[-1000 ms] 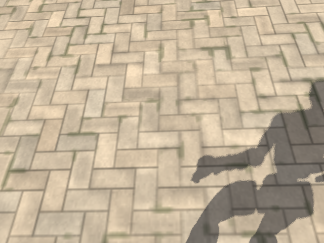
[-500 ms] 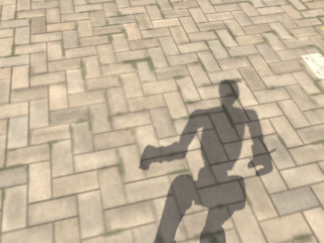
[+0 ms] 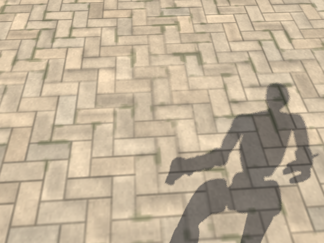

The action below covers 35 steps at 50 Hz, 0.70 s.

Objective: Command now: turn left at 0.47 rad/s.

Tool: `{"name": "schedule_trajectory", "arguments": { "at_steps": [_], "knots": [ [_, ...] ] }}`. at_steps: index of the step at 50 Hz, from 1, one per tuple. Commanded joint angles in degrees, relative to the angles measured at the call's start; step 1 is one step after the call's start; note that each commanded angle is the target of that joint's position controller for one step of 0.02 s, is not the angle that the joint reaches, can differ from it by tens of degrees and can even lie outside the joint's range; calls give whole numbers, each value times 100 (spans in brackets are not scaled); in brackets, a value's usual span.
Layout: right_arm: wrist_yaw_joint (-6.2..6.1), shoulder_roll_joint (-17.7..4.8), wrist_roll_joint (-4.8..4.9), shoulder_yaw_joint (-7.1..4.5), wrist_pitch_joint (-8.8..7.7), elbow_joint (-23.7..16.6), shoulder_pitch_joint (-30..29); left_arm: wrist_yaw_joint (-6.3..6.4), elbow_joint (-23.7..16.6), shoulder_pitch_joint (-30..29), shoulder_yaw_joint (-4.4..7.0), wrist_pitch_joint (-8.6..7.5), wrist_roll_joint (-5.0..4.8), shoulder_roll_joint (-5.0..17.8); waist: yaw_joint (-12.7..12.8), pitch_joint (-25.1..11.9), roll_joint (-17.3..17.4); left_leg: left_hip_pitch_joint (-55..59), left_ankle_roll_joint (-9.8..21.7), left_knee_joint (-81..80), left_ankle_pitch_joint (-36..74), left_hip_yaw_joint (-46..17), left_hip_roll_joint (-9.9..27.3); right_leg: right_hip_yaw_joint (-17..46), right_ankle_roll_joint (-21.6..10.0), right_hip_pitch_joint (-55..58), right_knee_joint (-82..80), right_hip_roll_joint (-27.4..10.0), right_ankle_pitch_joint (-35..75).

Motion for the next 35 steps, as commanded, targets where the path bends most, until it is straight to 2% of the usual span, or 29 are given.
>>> {"name": "schedule_trajectory", "arguments": {
  "at_steps": [1, 2, 3, 4, 5, 6, 7, 8, 9, 12, 16, 20, 22, 25, 27, 28, 29, 30, 31, 32, 33, 34, 35],
  "knots": [
    [95, -401, 6, -105, -18, -506, 49, 1, -353, -280, 291, -49, -107, 1069, -70, -700, -905, 445, 150, -1086, 765, 300, -71, 631, -1089, 400, -142, -1307, 3032],
    [76, -446, -27, -150, -4, -435, 308, -12, -319, -262, 274, -71, -156, 1014, -192, -754, -781, 944, 295, -1679, 1283, 384, -229, 452, -890, 153, 215, -1192, 2586],
    [0, -673, -63, -240, -8, -435, 488, -55, -174, 126, 227, -114, -104, 824, -200, -814, -143, 1648, 509, -2231, 2248, -103, -133, 41, -489, -395, 1034, -867, 1598],
    [-122, -1514, -87, -417, -37, -605, 612, -86, -402, 156, 73, -131, 251, 387, -44, -842, 1797, 2603, 1292, -2444, 4659, -2520, 1530, -403, 196, -2149, 2925, -80, -1653],
    [-31, -1434, -315, -334, -179, -704, 766, -33, -599, -449, 105, -149, 157, 568, -474, -1189, 1409, 2114, 2368, -2710, 4688, -3532, 2212, 566, 251, -2513, 3945, 394, -2488],
    [12, -1266, -332, -281, -306, -710, 582, -3, -588, -530, 171, -123, 16, 775, -400, -931, 839, 1955, 2343, -2792, 4180, -3105, 2010, 783, 208, -2639, 4365, 248, -2159],
    [-13, -1114, -232, -251, -368, -683, 346, 21, -540, -482, 203, -104, -3, 833, -248, -712, 644, 1793, 2036, -2780, 3603, -2663, 1667, 823, 149, -2678, 4282, 133, -1634],
    [-61, -977, -136, -213, -356, -699, 125, 63, -428, -409, 236, -91, 36, 865, -162, -618, 430, 1726, 1765, -2774, 3146, -2408, 1413, 855, 154, -2663, 4071, 47, -1205],
    [-111, -921, -87, -174, -329, -726, -27, 79, -415, -369, 256, -84, 61, 887, -82, -586, 496, 1544, 1648, -2796, 3132, -2233, 1239, 871, 192, -2479, 3903, 42, -871],
    [-217, -830, -124, -129, -268, -786, -19, 21, -344, -201, 221, -113, 23, 699, -27, -806, 619, 1536, 1640, -2833, 3228, -2017, 989, 794, 323, -2163, 3632, 240, -361],
    [-292, -900, -101, -167, -200, -790, 96, 6, -397, -421, 165, -146, 25, 571, -150, -749, 655, 1632, 1652, -2824, 2537, -2267, 900, 864, 444, -2110, 2533, 330, -230],
    [-284, -965, -118, -209, -133, -836, 43, -57, -415, -505, 157, -220, -7, 581, -215, -638, 797, 1290, 1661, -2797, 1916, -2649, 817, 918, 421, -1677, 1755, 437, -305],
    [-258, -982, -115, -224, -101, -862, -11, -99, -421, -489, 167, -276, -30, 613, -224, -661, 839, 1229, 1654, -2713, 2057, -2871, 797, 926, 372, -1441, 1447, 504, -377],
    [-233, -885, -100, -183, -58, -874, -116, -181, -368, -295, 167, -348, -56, 633, -208, -855, 895, 1381, 1584, -2440, 2708, -3009, 814, 825, 265, -1032, 886, 477, -310],
    [-250, -733, -46, -103, -26, -862, -211, -248, -277, 2, 136, -400, -52, 518, 0, -997, 807, 1070, 1373, -2366, 1533, -2935, 560, 629, 81, -209, -190, 466, 436],
    [-255, -544, -63, -25, -37, -813, -102, -251, -258, 75, 121, -418, -3, 487, 46, -950, 630, 649, 1133, -2273, 525, -2784, 314, 700, -53, 346, -641, 306, 684],
    [-238, -214, -150, 97, -71, -761, 115, -228, -290, 271, 130, -432, 101, 699, 12, -1011, -187, -2, 794, -1317, -682, -2222, -151, 1705, -409, 928, -990, -627, 83],
    [-256, -293, -102, 63, -148, -919, 47, -251, -177, 567, 235, -434, 219, 1230, -3, -560, -1171, -1112, 526, -225, -999, -1092, -974, 3199, -1196, 779, -1536, -1378, -1332],
    [-295, -592, -107, -25, -252, -955, -152, -284, -163, 552, 236, -517, 229, 1193, 108, -122, -1165, -1487, 384, 681, -862, -1262, -609, 4081, -1705, 277, -1915, -1787, -2319],
    [-282, -792, -96, -101, -310, -866, -89, -252, -162, 365, 157, -558, 107, 959, -26, 155, -976, -1647, 330, 993, -411, -1229, -408, 3819, -1622, 201, -1958, -1630, -2403],
    [-247, -776, -163, -115, -342, -742, 28, -210, -158, 283, 113, -562, -1, 861, -105, 149, -929, -1725, 228, 1060, -62, -967, -229, 3438, -1438, 379, -1959, -1363, -2116],
    [-210, -729, -195, -114, -396, -717, -33, -178, -138, 356, 92, -542, -69, 824, -24, 109, -885, -1803, 147, 1027, 245, -793, -108, 3192, -1340, 579, -1950, -1196, -1755],
    [-167, -581, -197, -76, -472, -727, -210, -153, -109, 507, 72, -530, -80, 814, 93, 82, -798, -1775, 101, 928, 534, -643, -47, 2933, -1300, 647, -1944, -1035, -1294]
  ]
}}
